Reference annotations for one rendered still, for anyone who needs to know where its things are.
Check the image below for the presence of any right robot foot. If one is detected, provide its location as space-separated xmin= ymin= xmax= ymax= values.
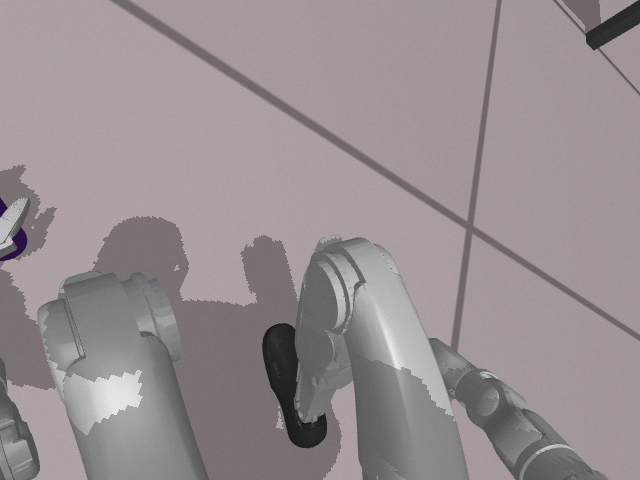
xmin=262 ymin=323 xmax=327 ymax=448

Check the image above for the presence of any left robot arm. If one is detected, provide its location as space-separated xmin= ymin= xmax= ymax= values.
xmin=0 ymin=357 xmax=40 ymax=480

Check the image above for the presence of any bottle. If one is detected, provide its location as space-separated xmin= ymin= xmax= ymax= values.
xmin=0 ymin=198 xmax=27 ymax=261

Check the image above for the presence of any left robot hand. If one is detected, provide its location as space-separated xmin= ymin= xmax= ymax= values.
xmin=0 ymin=197 xmax=30 ymax=258

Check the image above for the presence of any right robot hand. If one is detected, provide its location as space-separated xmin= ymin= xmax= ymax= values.
xmin=429 ymin=338 xmax=478 ymax=401

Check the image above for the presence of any right robot arm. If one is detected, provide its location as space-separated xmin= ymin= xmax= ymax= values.
xmin=455 ymin=369 xmax=608 ymax=480

